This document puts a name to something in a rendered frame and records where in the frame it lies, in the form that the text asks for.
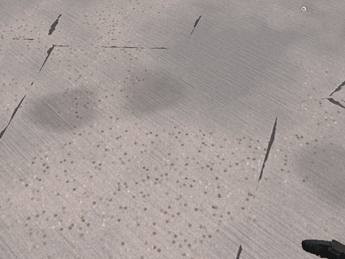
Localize robot right hand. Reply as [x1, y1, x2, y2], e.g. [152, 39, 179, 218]
[301, 240, 345, 259]

